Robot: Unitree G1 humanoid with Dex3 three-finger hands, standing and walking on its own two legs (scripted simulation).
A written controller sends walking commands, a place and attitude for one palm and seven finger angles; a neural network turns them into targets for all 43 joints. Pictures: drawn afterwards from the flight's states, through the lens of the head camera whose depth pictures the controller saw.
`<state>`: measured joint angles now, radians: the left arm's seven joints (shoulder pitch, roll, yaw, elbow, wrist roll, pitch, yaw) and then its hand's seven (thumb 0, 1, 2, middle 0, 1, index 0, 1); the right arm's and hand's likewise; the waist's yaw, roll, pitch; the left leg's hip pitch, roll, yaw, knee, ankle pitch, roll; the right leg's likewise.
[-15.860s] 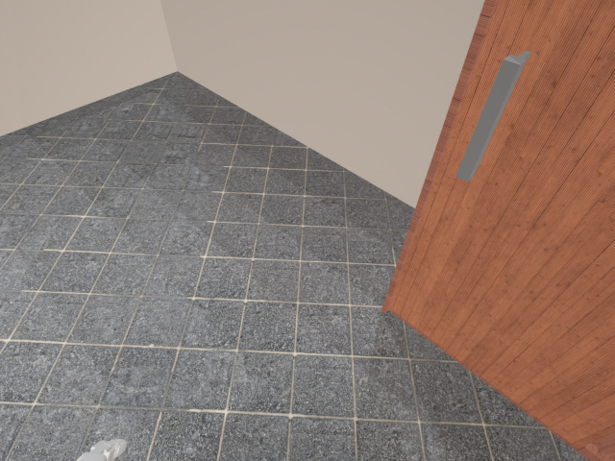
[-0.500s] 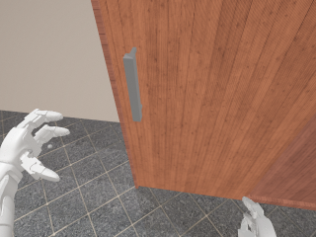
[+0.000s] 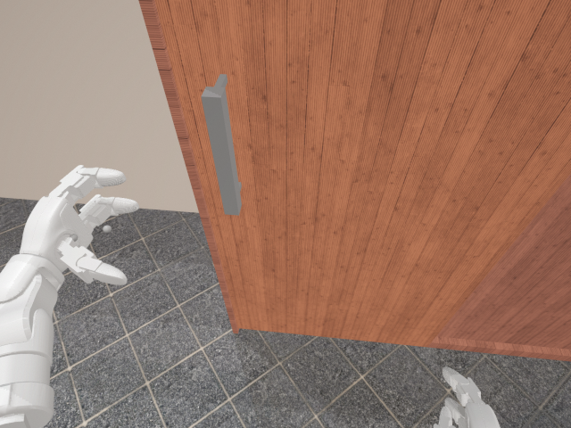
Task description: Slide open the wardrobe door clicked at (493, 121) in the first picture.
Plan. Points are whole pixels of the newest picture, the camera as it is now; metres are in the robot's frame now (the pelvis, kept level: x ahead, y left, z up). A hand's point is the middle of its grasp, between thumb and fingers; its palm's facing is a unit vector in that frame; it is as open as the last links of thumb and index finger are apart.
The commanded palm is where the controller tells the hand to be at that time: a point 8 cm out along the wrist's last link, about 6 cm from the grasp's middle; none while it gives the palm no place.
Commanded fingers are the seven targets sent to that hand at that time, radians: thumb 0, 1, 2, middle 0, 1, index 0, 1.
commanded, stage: move the hooked fingers beside the handle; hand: left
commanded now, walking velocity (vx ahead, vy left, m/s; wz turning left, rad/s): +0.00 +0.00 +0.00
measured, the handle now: (228, 150) +0.52 +0.13 +0.11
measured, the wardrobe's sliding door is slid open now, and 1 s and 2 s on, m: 0.00 0.00 0.00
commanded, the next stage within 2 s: none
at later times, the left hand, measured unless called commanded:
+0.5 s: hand (138, 205) +0.37 +0.23 +0.13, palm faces -0.05 -1.00 +0.00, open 14.0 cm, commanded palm +0.35 +0.28 +0.13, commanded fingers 0.00 -0.50 0.30 -0.30 -1.20 -0.30 -1.20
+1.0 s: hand (176, 171) +0.44 +0.19 +0.13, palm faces -0.05 -1.00 +0.00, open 14.0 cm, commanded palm +0.42 +0.25 +0.12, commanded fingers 0.00 -0.50 0.30 -0.30 -1.20 -0.30 -1.20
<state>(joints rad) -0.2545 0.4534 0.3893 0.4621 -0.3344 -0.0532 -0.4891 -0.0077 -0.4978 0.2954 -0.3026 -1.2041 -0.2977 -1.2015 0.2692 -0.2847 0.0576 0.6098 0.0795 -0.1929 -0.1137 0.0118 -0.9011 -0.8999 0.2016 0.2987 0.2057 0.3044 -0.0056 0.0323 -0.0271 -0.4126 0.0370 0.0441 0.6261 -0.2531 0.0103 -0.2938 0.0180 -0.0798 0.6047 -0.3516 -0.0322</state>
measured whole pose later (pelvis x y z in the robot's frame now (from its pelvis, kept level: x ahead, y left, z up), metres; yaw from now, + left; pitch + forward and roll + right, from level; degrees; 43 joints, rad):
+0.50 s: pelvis +0.01 +0.02 +0.00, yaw +0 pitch +3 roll -1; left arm -0.37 0.37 0.27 0.48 -0.26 -0.05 -0.33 -0.01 -0.50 0.30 -0.30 -1.20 -0.30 -1.20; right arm 0.26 -0.26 0.06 0.61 0.06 -0.14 -0.08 0.01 -0.90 -0.90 0.20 0.30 0.21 0.30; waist -0.02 0.02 -0.04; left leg -0.42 0.01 0.06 0.62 -0.26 0.04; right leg -0.30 -0.01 -0.07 0.59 -0.35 0.00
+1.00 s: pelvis +0.00 +0.00 +0.00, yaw -1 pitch +6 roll -1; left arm -0.70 0.43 0.29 0.90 -0.21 -0.18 -0.30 -0.01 -0.50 0.30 -0.30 -1.20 -0.30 -1.20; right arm 0.35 -0.29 0.04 0.67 0.06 -0.06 -0.07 0.01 -0.90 -0.90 0.20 0.30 0.21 0.30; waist -0.08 0.02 -0.04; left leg -0.51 0.04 0.05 0.67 -0.27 0.02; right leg -0.40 0.02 -0.07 0.65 -0.36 -0.03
